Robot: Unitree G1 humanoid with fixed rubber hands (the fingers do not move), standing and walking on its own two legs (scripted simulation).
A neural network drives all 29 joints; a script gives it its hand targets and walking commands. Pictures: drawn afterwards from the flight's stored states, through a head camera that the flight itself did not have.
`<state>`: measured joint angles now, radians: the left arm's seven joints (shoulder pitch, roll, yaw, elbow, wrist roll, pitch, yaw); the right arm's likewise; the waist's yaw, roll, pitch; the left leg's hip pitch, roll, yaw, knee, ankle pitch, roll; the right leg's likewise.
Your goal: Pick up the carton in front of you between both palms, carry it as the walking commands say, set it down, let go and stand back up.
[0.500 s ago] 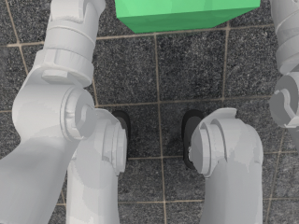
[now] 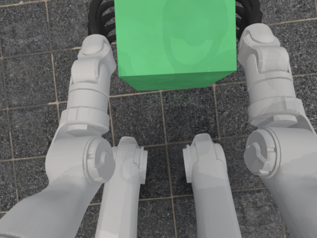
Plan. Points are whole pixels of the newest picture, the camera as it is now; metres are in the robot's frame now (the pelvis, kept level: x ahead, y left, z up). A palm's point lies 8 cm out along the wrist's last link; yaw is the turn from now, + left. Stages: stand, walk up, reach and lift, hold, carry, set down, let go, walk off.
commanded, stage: reach and lift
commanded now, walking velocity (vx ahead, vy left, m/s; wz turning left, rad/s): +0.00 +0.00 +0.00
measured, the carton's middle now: (171, 41) +0.55 -0.04 -0.16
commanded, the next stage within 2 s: none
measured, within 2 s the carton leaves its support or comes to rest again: neither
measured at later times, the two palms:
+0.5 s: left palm (56, 22) +0.50 +0.12 +0.06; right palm (291, 11) +0.49 -0.18 +0.06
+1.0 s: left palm out of the picture +0.44 +0.13 +0.22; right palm out of the picture +0.44 -0.17 +0.22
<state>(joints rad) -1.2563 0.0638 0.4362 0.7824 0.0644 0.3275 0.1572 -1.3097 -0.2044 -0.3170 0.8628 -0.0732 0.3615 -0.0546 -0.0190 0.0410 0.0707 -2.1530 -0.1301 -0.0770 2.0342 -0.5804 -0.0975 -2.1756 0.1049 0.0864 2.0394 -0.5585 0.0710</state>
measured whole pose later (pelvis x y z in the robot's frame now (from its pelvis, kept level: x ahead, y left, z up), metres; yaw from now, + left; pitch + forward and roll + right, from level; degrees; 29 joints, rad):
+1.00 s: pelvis +0.06 +0.00 +0.25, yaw -2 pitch +28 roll +0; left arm -0.60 -0.12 0.41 0.61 0.20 0.33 0.07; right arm -0.62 0.07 -0.38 0.63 -0.22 0.36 -0.02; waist -0.01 0.02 -0.21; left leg -1.19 -0.10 -0.13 1.15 -0.44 -0.04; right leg -1.21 0.09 0.13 1.15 -0.42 0.04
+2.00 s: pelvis +0.09 +0.00 +0.36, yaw -2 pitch -3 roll +0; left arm -0.33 -0.17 0.31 0.39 0.29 0.61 0.00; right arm -0.33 0.16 -0.30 0.39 -0.29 0.63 0.00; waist 0.00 0.01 -0.01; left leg -0.18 -0.05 -0.15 0.48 -0.23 -0.02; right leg -0.19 0.05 0.14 0.47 -0.22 0.02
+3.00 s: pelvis +0.09 +0.00 +0.36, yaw -2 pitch -7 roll +0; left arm -0.29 -0.16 0.25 0.27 0.28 0.75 -0.01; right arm -0.29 0.16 -0.24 0.26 -0.28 0.77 0.00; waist 0.00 0.01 0.01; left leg -0.07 -0.04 -0.14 0.40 -0.21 -0.01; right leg -0.08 0.04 0.13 0.39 -0.19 0.02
